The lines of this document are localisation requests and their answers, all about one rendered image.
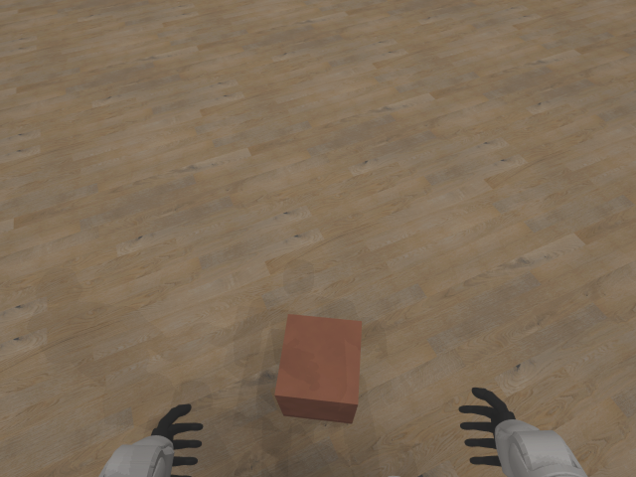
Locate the carton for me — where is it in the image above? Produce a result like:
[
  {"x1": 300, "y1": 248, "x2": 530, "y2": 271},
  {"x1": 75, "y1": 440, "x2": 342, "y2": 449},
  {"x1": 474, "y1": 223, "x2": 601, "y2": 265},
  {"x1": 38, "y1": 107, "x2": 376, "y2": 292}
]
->
[{"x1": 274, "y1": 314, "x2": 362, "y2": 423}]

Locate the right robot hand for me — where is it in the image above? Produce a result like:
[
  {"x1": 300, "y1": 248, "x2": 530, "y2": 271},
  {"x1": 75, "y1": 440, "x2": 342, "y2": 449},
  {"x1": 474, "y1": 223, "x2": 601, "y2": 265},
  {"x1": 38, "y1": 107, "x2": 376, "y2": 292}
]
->
[{"x1": 459, "y1": 388, "x2": 515, "y2": 467}]

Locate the left robot forearm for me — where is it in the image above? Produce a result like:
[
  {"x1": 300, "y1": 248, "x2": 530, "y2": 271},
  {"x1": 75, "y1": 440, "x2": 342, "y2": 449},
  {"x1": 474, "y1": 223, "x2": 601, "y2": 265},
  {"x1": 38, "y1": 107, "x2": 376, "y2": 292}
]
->
[{"x1": 98, "y1": 435, "x2": 175, "y2": 477}]

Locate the left robot hand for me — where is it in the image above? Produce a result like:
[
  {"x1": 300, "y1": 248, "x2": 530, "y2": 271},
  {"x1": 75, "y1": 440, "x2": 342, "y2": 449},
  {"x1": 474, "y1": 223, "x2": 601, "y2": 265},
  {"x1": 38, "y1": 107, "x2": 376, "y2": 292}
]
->
[{"x1": 151, "y1": 404, "x2": 203, "y2": 477}]

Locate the right robot forearm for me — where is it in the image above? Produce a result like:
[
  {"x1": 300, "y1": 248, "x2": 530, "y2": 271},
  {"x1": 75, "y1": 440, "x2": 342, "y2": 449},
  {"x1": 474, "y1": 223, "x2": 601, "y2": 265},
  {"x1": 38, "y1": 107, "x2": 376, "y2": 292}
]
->
[{"x1": 495, "y1": 419, "x2": 588, "y2": 477}]

